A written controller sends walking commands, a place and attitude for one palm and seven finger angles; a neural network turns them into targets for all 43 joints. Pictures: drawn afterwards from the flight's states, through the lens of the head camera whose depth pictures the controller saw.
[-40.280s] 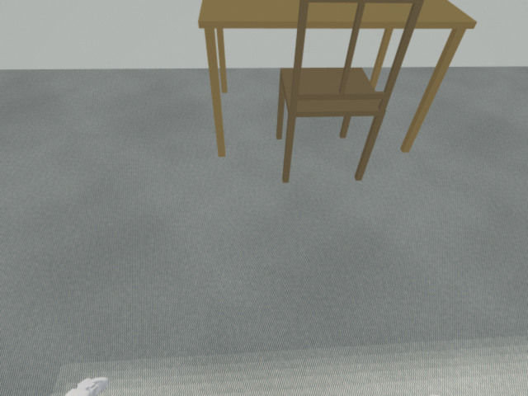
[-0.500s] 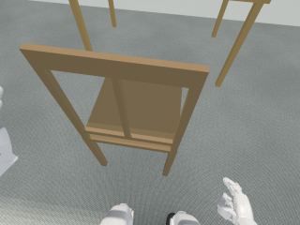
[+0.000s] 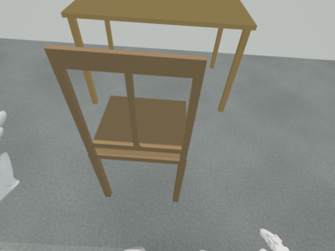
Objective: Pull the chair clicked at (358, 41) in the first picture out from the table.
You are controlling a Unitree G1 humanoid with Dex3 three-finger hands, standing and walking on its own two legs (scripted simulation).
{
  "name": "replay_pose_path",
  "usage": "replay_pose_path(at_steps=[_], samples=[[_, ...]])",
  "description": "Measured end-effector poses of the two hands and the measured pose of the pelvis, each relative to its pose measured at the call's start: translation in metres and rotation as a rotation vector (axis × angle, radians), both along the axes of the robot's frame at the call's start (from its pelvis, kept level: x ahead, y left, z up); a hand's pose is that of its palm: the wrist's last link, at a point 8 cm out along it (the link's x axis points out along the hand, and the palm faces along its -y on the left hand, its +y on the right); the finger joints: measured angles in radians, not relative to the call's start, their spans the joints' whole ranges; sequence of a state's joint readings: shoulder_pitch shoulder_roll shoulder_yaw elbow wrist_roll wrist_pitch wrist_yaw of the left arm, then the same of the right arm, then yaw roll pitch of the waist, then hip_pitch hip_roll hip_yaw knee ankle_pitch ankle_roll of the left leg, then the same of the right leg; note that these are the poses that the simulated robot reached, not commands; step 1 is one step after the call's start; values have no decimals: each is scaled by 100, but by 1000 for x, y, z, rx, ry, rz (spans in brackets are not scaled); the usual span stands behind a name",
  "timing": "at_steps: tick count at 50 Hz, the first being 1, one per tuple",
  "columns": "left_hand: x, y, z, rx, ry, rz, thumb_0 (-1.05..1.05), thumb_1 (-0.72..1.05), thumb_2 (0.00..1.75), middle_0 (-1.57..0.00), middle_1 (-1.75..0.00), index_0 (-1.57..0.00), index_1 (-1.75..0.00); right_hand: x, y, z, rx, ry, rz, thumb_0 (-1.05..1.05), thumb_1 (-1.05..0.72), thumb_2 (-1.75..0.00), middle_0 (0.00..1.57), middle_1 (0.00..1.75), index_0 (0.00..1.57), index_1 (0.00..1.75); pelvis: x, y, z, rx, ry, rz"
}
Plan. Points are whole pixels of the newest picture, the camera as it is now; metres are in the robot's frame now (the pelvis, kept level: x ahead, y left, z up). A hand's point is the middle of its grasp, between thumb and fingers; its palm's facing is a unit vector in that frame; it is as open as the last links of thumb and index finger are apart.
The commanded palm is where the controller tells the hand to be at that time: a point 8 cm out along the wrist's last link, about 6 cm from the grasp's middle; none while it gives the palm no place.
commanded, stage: stop stepping back and stand still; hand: left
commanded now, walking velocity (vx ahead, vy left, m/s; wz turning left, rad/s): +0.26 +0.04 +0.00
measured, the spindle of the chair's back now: (133, 114) +0.56 +0.13 -0.03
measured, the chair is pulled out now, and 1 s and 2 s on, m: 0.60 0.60 0.60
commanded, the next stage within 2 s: let the arm hang, fingers relaxed in 1.20 s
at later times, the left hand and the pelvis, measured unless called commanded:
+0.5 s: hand out of the picture +0.10 +0.31 +0.15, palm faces +0.35 -0.84 -0.42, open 7.4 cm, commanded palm +0.05 +0.35 +0.21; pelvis -0.10 +0.05 -0.02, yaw -1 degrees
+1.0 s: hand out of the picture +0.06 +0.31 +0.16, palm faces +0.24 -0.87 -0.43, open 7.4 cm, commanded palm +0.01 +0.37 +0.21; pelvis -0.16 +0.08 +0.00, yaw -5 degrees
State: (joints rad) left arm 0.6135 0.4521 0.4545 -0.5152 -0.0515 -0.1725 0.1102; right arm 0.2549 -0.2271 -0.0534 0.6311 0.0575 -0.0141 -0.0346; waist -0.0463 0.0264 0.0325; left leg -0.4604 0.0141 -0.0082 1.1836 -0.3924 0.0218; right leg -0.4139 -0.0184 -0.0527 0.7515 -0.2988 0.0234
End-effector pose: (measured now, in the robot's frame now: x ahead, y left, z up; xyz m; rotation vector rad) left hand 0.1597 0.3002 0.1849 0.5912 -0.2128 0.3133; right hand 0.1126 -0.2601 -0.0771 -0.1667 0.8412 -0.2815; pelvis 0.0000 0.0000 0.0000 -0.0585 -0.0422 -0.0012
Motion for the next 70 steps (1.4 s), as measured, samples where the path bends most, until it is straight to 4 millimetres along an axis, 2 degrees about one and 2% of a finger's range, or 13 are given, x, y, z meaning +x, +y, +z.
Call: replay_pose_path(at_steps=[5, 14, 19, 24, 27, 37, 40, 45, 50, 55, 62, 66, 70], samples=[[-25, 10, -6, -31, -101, -12, 1, 88, 90, -22, -31, -22, -30, -32, 4, 16, -106, -11, 12, 2, -91, -90, 20, 30, 20, 30, -21, 9, -6, 62, -2, -43], [-45, 24, 61, 76, -264, -42, 1, 88, 90, -22, -30, -22, -30, -58, 48, 10, 27, -64, 51, 1, -90, -90, 20, 30, 20, 30, -48, 30, 11, 6, 8, 10], [-64, 45, 29, 78, -107, -18, 1, 89, 90, -21, -30, -21, -30, -69, 64, -6, 77, -38, 58, 1, -90, -90, 20, 30, 20, 30, -74, 37, -1, -44, 2, 4], [-97, 50, -17, -72, -50, -21, 1, 89, 90, -21, -30, -21, -30, -82, 70, 3, 5, -20, 90, 2, -90, -90, 20, 30, 21, 30, -93, 47, -11, -23, 23, -18], [-109, 50, -23, -79, -98, -51, 1, 88, 90, -21, -30, -22, -30, -85, 75, 7, -69, -49, 112, 2, -90, -90, 20, 30, 20, 30, -107, 57, -20, 38, 12, -45], [-116, 71, 68, 75, -280, -69, 1, 88, 90, -22, -31, -22, -30, -125, 116, 17, 60, -57, 81, 1, -90, -90, 20, 30, 20, 30, -131, 77, 15, -1, 17, -36], [-116, 76, 59, 71, -164, -60, 1, 89, 90, -21, -30, -21, -30, -141, 117, 16, 91, -43, 42, 1, -90, -90, 20, 30, 21, 30, -138, 79, 19, -8, 41, -65], [-122, 72, 10, 9, 44, -72, 1, 89, 90, -21, -30, -21, -30, -162, 104, 4, 67, -10, 19, 1, -90, -90, 20, 30, 21, 30, -153, 79, 10, -38, 47, -87], [-138, 57, -9, -103, 6, -125, 1, 89, 90, -21, -30, -22, -30, -177, 85, 14, -26, 42, 1, 2, -90, -90, 20, 30, 21, 30, -160, 80, 4, -16, 33, -96], [-143, 62, 20, 3, -150, -160, 2, 88, 90, -22, -31, -22, -30, -174, 77, 21, -110, -14, -22, 2, -90, -90, 20, 30, 20, 30, -166, 92, -3, 46, 17, -113], [-136, 85, 66, 137, -146, -71, 1, 88, 90, -22, -30, -22, -30, -174, 107, 19, 49, -77, -22, 1, -91, -90, 19, 30, 20, 30, -170, 95, 21, 50, 9, -76], [-144, 94, 29, 97, 59, -14, 1, 89, 90, -21, -30, -21, -30, -176, 117, 9, 110, -50, 6, 1, -90, -90, 20, 30, 20, 30, -172, 94, 25, 34, 37, -62], [-155, 103, -94, -158, 462, 142, 0, 90, 90, -20, -30, -21, -30, -185, 121, -14, 117, 94, 95, 1, -90, -90, 20, 30, 20, 30, -176, 97, 22, 46, 77, 6]])
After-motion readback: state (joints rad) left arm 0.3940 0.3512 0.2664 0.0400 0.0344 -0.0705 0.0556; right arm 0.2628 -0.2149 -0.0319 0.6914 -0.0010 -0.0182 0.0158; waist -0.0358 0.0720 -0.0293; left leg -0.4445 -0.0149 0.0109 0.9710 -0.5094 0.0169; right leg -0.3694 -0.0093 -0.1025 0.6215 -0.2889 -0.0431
